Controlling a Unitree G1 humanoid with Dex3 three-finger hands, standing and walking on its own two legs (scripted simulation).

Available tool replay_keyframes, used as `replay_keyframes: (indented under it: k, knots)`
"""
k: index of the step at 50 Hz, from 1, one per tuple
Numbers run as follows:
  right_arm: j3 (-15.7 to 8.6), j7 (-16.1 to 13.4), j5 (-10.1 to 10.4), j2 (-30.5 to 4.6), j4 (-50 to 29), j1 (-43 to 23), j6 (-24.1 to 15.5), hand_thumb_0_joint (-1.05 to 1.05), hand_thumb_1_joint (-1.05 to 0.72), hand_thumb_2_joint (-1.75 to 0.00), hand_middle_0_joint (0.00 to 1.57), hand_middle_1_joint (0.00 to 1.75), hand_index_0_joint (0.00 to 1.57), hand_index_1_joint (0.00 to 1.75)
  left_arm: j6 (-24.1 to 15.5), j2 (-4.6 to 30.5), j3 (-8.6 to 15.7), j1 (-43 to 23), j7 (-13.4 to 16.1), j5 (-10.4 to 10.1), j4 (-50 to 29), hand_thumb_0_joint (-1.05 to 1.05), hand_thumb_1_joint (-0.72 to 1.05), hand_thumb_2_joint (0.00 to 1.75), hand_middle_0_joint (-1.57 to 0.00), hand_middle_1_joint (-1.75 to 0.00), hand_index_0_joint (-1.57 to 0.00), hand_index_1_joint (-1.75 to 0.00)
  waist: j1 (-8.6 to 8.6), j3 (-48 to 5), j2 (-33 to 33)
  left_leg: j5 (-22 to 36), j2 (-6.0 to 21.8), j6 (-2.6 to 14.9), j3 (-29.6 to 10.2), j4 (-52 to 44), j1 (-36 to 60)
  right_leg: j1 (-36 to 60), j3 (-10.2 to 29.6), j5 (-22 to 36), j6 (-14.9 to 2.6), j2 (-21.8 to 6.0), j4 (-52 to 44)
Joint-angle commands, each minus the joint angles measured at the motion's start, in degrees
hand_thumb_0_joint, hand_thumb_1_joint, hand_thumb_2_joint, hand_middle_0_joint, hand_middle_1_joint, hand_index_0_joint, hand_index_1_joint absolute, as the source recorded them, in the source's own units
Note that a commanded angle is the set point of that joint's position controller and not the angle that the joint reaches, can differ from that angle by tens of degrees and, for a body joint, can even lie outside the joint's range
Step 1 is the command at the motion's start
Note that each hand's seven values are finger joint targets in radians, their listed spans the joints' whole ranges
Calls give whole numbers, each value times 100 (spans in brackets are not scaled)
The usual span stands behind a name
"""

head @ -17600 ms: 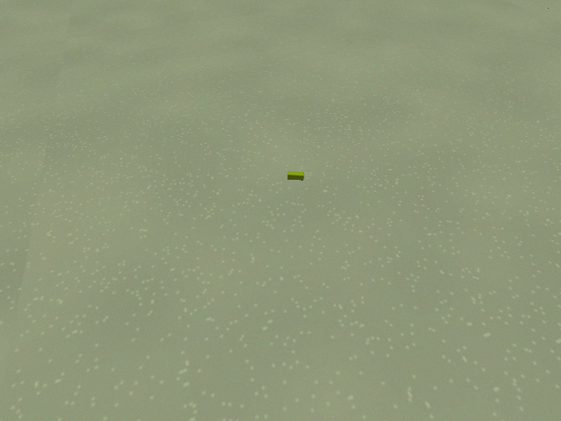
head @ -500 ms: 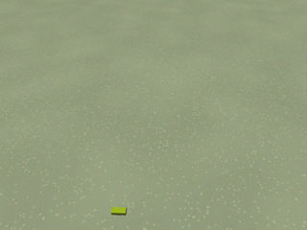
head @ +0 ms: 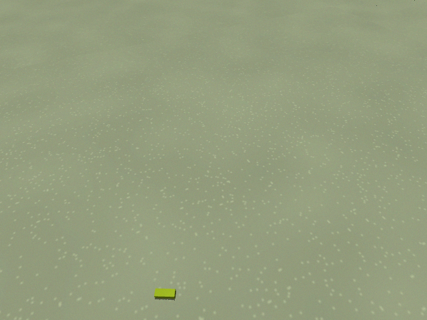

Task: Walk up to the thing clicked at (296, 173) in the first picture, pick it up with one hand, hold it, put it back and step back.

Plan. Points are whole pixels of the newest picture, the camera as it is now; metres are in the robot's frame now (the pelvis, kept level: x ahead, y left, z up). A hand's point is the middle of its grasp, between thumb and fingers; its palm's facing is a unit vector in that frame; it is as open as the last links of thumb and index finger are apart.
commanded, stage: stand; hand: left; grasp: from above
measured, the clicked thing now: (165, 293) +0.38 +0.25 -0.77
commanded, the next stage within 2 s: rise first in 0.66 s
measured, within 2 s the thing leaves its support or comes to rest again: neither
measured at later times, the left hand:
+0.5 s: hand out of the picture +0.08 +0.25 -0.16, palm faces -0.02 -0.94 -0.34, open 7.4 cm
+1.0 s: hand out of the picture +0.15 +0.25 -0.17, palm faces -0.01 -0.94 -0.34, open 8.8 cm
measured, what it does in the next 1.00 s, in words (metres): stands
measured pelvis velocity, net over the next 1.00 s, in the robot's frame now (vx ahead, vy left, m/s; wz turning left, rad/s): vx -0.01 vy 0.00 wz -0.01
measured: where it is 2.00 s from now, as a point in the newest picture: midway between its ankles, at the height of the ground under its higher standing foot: outside the picture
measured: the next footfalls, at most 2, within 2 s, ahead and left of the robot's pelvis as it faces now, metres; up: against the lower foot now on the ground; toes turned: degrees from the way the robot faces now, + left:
none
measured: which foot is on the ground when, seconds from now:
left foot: down 0.00-1.00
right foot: down 0.00-1.00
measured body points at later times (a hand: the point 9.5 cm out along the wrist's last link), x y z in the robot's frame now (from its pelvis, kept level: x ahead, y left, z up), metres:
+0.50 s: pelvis +0.00 +0.00 +0.00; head +0.02 +0.00 +0.45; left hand +0.08 +0.30 -0.13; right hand +0.08 -0.30 -0.13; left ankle +0.00 +0.14 -0.75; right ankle -0.01 -0.13 -0.75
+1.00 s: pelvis -0.01 +0.00 -0.02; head +0.05 +0.01 +0.42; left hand +0.15 +0.30 -0.15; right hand +0.08 -0.27 -0.14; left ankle +0.00 +0.14 -0.75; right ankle -0.01 -0.13 -0.75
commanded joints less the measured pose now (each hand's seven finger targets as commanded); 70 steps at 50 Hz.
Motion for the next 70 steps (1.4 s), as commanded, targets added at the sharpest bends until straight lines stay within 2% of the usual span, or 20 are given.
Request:
replay_keyframes:
  k: [1, 12, 19, 32, 37, 38, 39, 40, 41, 42, 43, 44, 47, 50, 52, 54, 57, 60, 68, 70]
  knots:
    - [-231, -65, 20, -1231, -310, -188, -140, 0, -90, -90, 20, 30, 20, 30, -97, 1234, 253, -137, 79, 22, -305, 0, 90, 90, -20, -30, -20, -30, -17, -384, -2, 1007, 593, 233, -497, -197, 106, 17, 496, 940, -167, -635, -295]
    - [-244, -79, 10, -1239, -343, -214, -150, 0, -90, -90, 20, 30, 20, 30, -94, 1257, 259, -134, 76, 31, -353, 0, 90, 90, -20, -30, -20, -30, -15, -490, 51, 1143, 607, 240, -451, -138, 191, 96, 520, 1171, -197, -661, -241]
    - [-237, -73, 22, -1226, -323, -220, -132, 0, -90, -90, 20, 30, 20, 30, -87, 1236, 256, -134, 84, 21, -327, 0, 90, 90, -20, -30, -20, -30, -9, -353, -1, 958, 592, 238, -469, -203, 102, 61, 500, 959, -176, -640, -299]
    - [-255, -81, 16, -1229, -357, -202, -152, 0, -90, -90, 20, 30, 20, 30, -94, 1247, 265, -138, 90, 22, -369, 0, 90, 90, -20, -30, -20, -30, -9, -427, 21, 1237, 616, 241, -476, -192, 226, 21, 488, 1085, -191, -635, -243]
    - [-252, -77, 15, -1249, -347, -175, -150, 0, -90, -90, 20, 30, 20, 30, -95, 1232, 261, -108, 85, 9, -353, 0, 90, 90, -20, -30, -20, -30, -5, -360, 15, 1044, 611, 248, -467, -212, 183, 22, 520, 968, -185, -640, -287]
    - [-248, -74, 16, -1216, -359, -179, -151, 0, -92, -91, 20, 30, 20, 30, -94, 1255, 259, -97, 81, 20, -368, 0, 84, 90, -21, -32, -21, -33, -12, -377, -16, 1033, 608, 243, -460, -205, 191, -23, 508, 952, -187, -633, -282]
    - [-37, -199, 412, -310, -1906, -46, -417, 0, -96, -91, 20, 30, 20, 30, -620, 350, 292, -2107, 167, -296, -2379, 0, 76, 91, -29, -40, -26, -41, -711, 51, 52, 107, -190, 203, 237, 175, -541, -1337, 134, 539, -123, 145, 154]
    - [-64, -253, 394, -453, -1596, 224, -393, 0, -89, -90, 20, 30, 20, 30, -586, 570, 366, -2870, 203, -279, -1999, 0, 68, 89, -29, -48, -25, -49, -576, -218, -83, -6, -210, 214, 195, 309, -520, -1105, 64, 376, -113, 132, 246]
    - [-180, -319, 437, -632, -1631, 483, -322, 0, -86, -89, 20, 30, 20, 30, -365, 1056, 665, -1705, 220, -177, -1078, 0, 60, 83, -28, -56, -27, -57, -378, -149, -132, -48, -205, 207, 213, 351, -655, -1049, 3, 185, -150, 166, 275]
    - [-251, -318, 391, -634, -1707, 584, -277, 0, -85, -89, 20, 30, 20, 30, -231, 1142, 766, -1469, 152, -55, -632, 0, 52, 83, -27, -61, -26, -62, -342, -352, -316, 7, -248, 233, 212, 627, -857, -1184, 17, 171, -160, 160, 434]
    - [-299, -328, 371, -626, -1838, 622, -283, 0, -86, -89, 20, 30, 20, 30, -220, 1400, 905, -1808, 77, 55, -671, 0, 44, 83, -26, -67, -26, -67, -274, -546, -299, 98, -238, 244, 185, 859, -1012, -1291, 18, 266, -161, 166, 671]
    - [-406, -330, 273, -625, -1988, 668, -327, 0, -87, -89, 20, 30, 20, 30, -259, 1469, 1037, -1809, 18, 191, -649, 0, 36, 80, -26, -74, -27, -73, -214, -1007, -230, 263, -224, 219, 163, 1037, -1004, -1229, 36, 473, -169, 150, 928]
    - [-552, -237, 158, -522, -2341, 892, -368, 0, -88, -89, 20, 30, 20, 30, -62, 1325, 1265, -542, -113, 551, -569, 0, 12, 80, -25, -85, -27, -83, 107, -1656, 218, 587, -313, 156, 160, 1532, -1394, -1273, 79, 685, -229, 136, 1464]
    - [-572, -212, 210, -429, -2742, 790, -395, 0, -86, -89, 20, 30, 20, 30, 258, 1022, 1132, -520, -68, 699, -996, 0, -12, 79, -28, -84, -29, -84, 38, -1546, 167, 516, -322, 156, 155, 1607, -1592, -1446, 65, 559, -206, 170, 1480]
    - [-572, -190, 224, -400, -2967, 698, -399, 0, -86, -89, 20, 30, 20, 30, 484, 1102, 1206, -487, 7, 793, -1243, 0, -28, 79, -29, -85, -29, -85, 28, -1618, 57, 519, -306, 166, 132, 1785, -1791, -1571, 42, 532, -194, 170, 1624]
    - [-577, -151, 210, -395, -3139, 617, -452, 0, -87, -89, 20, 30, 20, 30, 598, 1059, 1144, -669, 30, 873, -1519, 0, -35, 80, -29, -86, -28, -87, -32, -1379, -50, 201, -244, 168, 102, 2052, -2136, -2088, 12, 136, -192, 217, 1876]
    - [-608, -112, 180, -341, -3301, 720, -579, 0, -88, -89, 20, 30, 20, 30, 585, 965, 1235, -535, 84, 975, -1810, 0, -37, 81, -28, -88, -28, -89, -49, -1502, 29, -141, -189, 159, 64, 2481, -2528, -2575, -15, -255, -207, 247, 2347]
    - [-655, -120, 144, -327, -3461, 779, -705, 0, -88, -89, 20, 30, 20, 30, 508, 1060, 1354, -401, 102, 1085, -2376, 0, -39, 82, -27, -90, -27, -90, -94, -1886, 192, -77, -131, 155, 16, 2928, -2767, -2953, -2, -184, -209, 247, 2867]
    - [-665, -200, 101, -260, -3732, 676, -907, 0, -90, -90, 20, 30, 20, 30, 683, 984, 1320, 255, 83, 1270, -3742, 0, -41, 83, -31, -83, -29, -86, -194, -2207, 418, -431, -47, 154, -90, 3579, -3301, -3759, 25, -537, -207, 232, 3530]
    - [-664, -192, 97, -262, -3761, 695, -967, 0, -91, -90, 20, 30, 20, 30, 771, 975, 1296, 406, 88, 1355, -3938, 0, -39, 81, -32, -83, -30, -85, -202, -2340, 411, -289, -49, 162, -98, 3776, -3418, -3848, 26, -396, -204, 227, 3711]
